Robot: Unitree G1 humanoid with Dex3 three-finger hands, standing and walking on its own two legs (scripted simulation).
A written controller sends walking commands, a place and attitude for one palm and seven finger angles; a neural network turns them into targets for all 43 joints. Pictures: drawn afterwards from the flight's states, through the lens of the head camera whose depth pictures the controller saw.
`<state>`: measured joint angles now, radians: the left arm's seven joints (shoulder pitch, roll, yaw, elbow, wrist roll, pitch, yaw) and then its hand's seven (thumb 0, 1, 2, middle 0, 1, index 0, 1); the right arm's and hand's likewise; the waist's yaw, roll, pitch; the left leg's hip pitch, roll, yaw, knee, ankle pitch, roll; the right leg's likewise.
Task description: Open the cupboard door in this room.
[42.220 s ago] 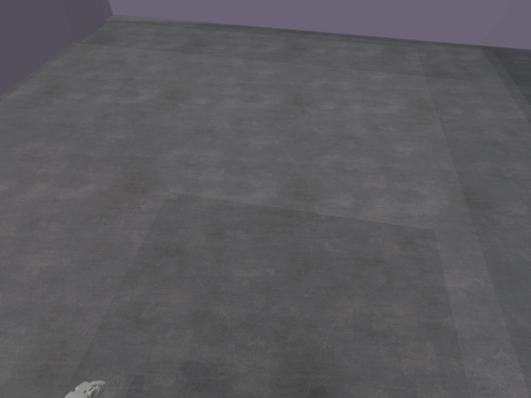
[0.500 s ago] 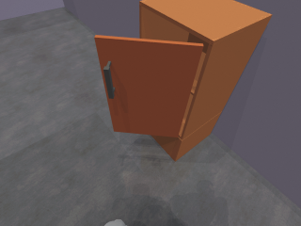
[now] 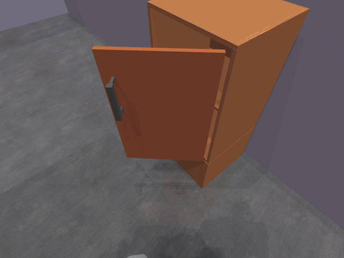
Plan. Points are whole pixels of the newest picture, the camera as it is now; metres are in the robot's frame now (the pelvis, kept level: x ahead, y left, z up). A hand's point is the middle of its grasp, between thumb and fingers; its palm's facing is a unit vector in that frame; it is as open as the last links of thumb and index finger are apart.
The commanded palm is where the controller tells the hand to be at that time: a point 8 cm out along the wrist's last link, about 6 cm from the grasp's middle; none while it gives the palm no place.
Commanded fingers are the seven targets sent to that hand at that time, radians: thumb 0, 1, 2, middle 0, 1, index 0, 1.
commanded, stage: come to a stop and stand still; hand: left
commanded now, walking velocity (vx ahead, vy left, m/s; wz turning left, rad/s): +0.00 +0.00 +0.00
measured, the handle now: (116, 99) +0.59 +0.23 -0.01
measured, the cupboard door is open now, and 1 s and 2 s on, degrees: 47 47 47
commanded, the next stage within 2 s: look again from close up in 0.66 s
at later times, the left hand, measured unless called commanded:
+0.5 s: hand out of the picture +0.03 +0.18 -0.16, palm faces -0.03 -0.97 -0.23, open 7.4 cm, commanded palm none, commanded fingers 0.00 0.90 0.90 -0.20 -0.30 -0.20 -0.30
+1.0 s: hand out of the picture +0.03 +0.17 -0.16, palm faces -0.02 -0.98 -0.21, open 7.4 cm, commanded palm none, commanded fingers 0.00 0.90 0.90 -0.20 -0.30 -0.20 -0.30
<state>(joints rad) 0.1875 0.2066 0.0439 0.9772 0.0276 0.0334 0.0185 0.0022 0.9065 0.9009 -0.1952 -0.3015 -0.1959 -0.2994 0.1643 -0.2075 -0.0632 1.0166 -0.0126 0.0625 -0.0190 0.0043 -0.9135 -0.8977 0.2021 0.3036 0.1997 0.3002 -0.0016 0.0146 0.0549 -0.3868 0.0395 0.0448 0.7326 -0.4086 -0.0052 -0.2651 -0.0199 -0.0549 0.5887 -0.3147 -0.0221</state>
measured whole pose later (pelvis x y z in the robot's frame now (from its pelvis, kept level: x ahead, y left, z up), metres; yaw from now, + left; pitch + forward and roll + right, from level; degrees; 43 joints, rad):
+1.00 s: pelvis +0.01 +0.00 +0.01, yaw -2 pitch -1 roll +1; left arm 0.25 0.16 -0.01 1.10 0.01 -0.01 0.03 0.01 0.91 0.90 -0.20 -0.30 -0.20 -0.30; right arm 0.25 -0.17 0.02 1.10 -0.01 -0.02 -0.03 0.01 -0.91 -0.90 0.20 0.30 0.20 0.30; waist 0.01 0.00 0.05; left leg -0.13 -0.01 0.06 0.43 -0.28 0.01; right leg -0.19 0.00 -0.03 0.48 -0.27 -0.02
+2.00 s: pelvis -0.04 -0.01 -0.09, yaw +1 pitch +14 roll -2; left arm 0.27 0.28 0.22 0.08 -0.30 -0.37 -0.39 0.01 0.30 0.65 -0.24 -0.68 -0.24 -0.68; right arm 0.20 -0.19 0.05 0.55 0.03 -0.22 -0.05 0.01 -0.91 -0.90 0.20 0.30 0.20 0.30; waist 0.02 0.02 -0.11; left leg -0.92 0.02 -0.05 1.22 -0.55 -0.01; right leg -0.91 0.00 -0.13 1.16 -0.50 -0.05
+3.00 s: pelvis -0.02 +0.01 -0.06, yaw +0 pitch +13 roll -2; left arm -0.02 0.43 0.44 0.40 -0.37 -0.30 -0.53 -0.01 -0.50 0.30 -0.30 -1.20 -0.30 -1.20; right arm 0.28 -0.28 0.04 0.54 0.04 -0.19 -0.07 0.01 -0.91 -0.90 0.20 0.30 0.20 0.30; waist -0.01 0.01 -0.10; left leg -0.78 0.01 0.00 1.04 -0.50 0.03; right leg -0.77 -0.01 -0.08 0.97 -0.43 -0.01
